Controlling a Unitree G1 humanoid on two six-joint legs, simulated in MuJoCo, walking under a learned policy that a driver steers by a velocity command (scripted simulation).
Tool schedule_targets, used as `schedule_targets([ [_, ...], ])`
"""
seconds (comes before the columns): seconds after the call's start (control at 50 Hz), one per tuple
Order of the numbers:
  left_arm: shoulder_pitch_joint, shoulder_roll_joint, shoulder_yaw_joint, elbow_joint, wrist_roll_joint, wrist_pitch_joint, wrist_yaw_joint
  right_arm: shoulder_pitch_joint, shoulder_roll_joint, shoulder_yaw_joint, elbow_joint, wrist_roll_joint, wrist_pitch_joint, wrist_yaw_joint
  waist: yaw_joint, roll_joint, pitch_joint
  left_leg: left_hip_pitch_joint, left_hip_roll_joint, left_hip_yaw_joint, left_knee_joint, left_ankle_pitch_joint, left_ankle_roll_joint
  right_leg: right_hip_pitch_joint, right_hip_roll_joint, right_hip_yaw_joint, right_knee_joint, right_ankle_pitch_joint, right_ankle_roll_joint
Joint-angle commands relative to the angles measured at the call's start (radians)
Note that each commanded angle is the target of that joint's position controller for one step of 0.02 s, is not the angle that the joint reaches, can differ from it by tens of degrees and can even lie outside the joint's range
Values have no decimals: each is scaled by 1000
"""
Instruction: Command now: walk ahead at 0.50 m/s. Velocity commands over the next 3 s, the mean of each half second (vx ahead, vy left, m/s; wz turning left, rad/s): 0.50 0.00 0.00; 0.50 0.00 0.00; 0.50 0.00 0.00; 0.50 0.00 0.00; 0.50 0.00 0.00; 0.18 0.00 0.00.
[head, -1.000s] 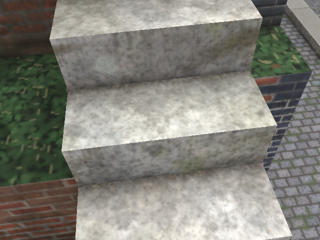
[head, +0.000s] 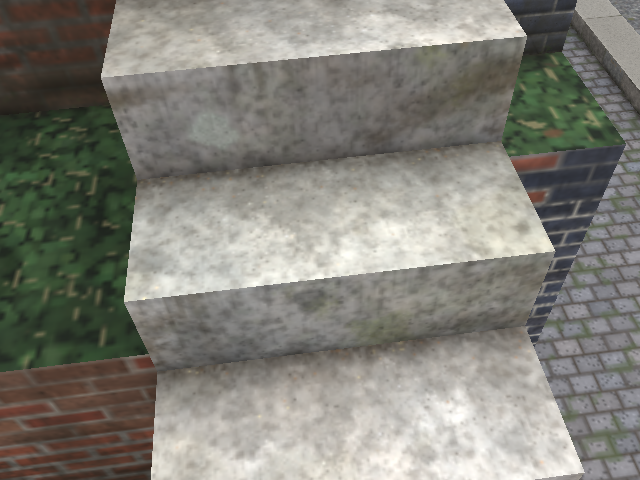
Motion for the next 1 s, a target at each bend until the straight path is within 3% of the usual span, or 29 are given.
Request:
schedule_targets([
  [0.02,20,114,18,-25,0,-7,3,27,-78,-13,-28,0,-8,-1,0,-24,-20,-74,127,-76,-3,355,49,75,-128,100,34,368,-81],
  [0.08,21,117,18,-22,1,-4,4,27,-86,-17,-29,2,-8,-3,-4,-47,-26,-53,131,-79,-1,382,47,57,-116,90,44,375,-80],
  [0.12,19,108,18,-27,1,-6,3,25,-76,-12,-26,0,-8,-2,4,-5,-24,-67,126,-76,1,367,46,71,-129,101,31,361,-81],
  [0.14,20,118,17,-23,0,-3,3,24,-80,-15,-29,1,-8,-4,-3,-31,-25,-53,130,-78,2,388,44,54,-116,92,43,372,-81],
  [0.24,18,112,18,-28,0,-5,2,23,-73,-10,-27,-1,-7,-4,4,9,-20,-71,126,-75,3,371,43,69,-128,103,31,359,-82],
  [0.26,20,122,18,-24,0,-3,3,22,-79,-14,-30,1,-8,-5,-3,-21,-21,-57,130,-76,3,389,42,53,-116,94,42,370,-81],
  [0.28,18,114,18,-27,1,-5,2,24,-76,-11,-28,0,-8,-4,3,2,-20,-73,126,-76,2,368,44,72,-128,103,32,362,-81],
  [0.38,19,121,18,-22,2,-3,4,22,-88,-17,-31,3,-8,-3,-4,-41,-26,-55,131,-79,0,380,46,57,-115,93,43,375,-80],
  [0.4,17,112,18,-26,2,-5,3,23,-81,-13,-28,1,-8,-2,3,-11,-24,-70,126,-78,1,363,46,73,-128,103,32,365,-80],
  [0.44,17,121,18,-22,1,-3,3,22,-86,-17,-31,2,-8,-3,-4,-39,-25,-55,131,-80,1,383,45,56,-115,93,43,375,-80],
  [0.46,17,112,19,-25,1,-6,2,22,-80,-13,-28,0,-8,-2,3,-10,-24,-70,126,-79,1,365,46,73,-128,102,32,364,-80],
  [0.52,18,120,18,-22,1,-3,3,20,-85,-16,-30,1,-7,-4,-3,-33,-26,-54,130,-80,2,384,44,55,-116,94,42,373,-80],
  [0.54,15,113,19,-26,1,-6,2,21,-80,-13,-28,0,-7,-2,3,-6,-23,-71,126,-79,2,367,45,73,-128,104,32,365,-80],
  [0.56,18,121,18,-22,1,-3,3,19,-85,-16,-31,1,-7,-4,-3,-32,-26,-55,130,-80,2,384,44,55,-116,94,42,373,-79],
  [0.58,15,113,19,-26,1,-6,2,20,-80,-13,-28,0,-7,-2,3,-5,-23,-72,126,-79,2,367,45,73,-128,104,32,365,-80],
  [0.6,17,121,18,-22,1,-3,3,19,-85,-16,-31,1,-7,-4,-3,-32,-26,-55,130,-80,2,384,44,55,-116,95,42,373,-79],
  [0.62,14,114,19,-26,1,-6,2,20,-80,-13,-29,0,-7,-2,3,-5,-23,-72,126,-79,2,366,45,73,-128,104,32,365,-80],
  [0.66,16,123,19,-22,1,-3,3,18,-87,-17,-32,1,-7,-3,-4,-36,-25,-57,130,-81,2,384,44,57,-115,95,43,376,-79],
  [0.72,14,114,19,-26,2,-6,2,19,-81,-14,-29,0,-7,-2,3,-7,-25,-71,126,-80,2,365,45,74,-128,105,32,366,-80],
  [0.76,15,123,19,-22,1,-4,3,17,-88,-17,-32,1,-7,-3,-4,-36,-25,-57,130,-82,2,384,44,56,-115,95,43,376,-79],
  [0.78,14,114,19,-25,2,-6,2,18,-82,-14,-29,0,-7,-2,3,-9,-25,-71,126,-81,2,365,45,73,-128,104,32,365,-79],
  [0.8,15,122,18,-22,1,-3,3,16,-88,-17,-31,1,-7,-3,-3,-32,-26,-55,129,-82,3,383,44,55,-116,96,42,374,-79],
  [0.84,13,119,20,-24,0,-6,2,16,-79,-14,-30,-1,-7,-1,2,-10,-22,-75,125,-81,1,361,46,73,-128,106,34,365,-79],
  [0.86,14,124,19,-21,1,-4,3,16,-89,-18,-32,1,-7,-3,-4,-36,-26,-57,130,-83,2,384,44,56,-115,96,43,376,-79],
  [0.92,12,115,19,-25,2,-6,2,17,-83,-14,-30,0,-7,-2,3,-7,-26,-71,125,-82,3,366,45,73,-128,106,32,366,-79],
  [0.94,15,123,19,-21,1,-3,3,15,-87,-17,-32,1,-7,-3,-3,-32,-27,-55,129,-83,3,383,44,55,-116,96,42,373,-79],
  [0.96,11,115,19,-25,1,-6,2,16,-83,-14,-30,-1,-7,-2,3,-5,-25,-72,125,-82,3,366,44,73,-128,106,32,365,-79],
  [1.0,13,124,19,-21,1,-4,3,15,-90,-18,-32,1,-7,-3,-4,-36,-26,-57,130,-83,3,384,44,56,-115,96,43,376,-78],
])
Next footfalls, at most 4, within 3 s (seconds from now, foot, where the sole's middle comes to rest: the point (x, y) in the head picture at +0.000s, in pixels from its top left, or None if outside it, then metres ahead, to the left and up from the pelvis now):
none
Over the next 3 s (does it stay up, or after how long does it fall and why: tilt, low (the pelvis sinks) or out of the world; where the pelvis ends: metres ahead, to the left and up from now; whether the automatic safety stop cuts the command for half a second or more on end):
stays up -0.03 0.00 0.00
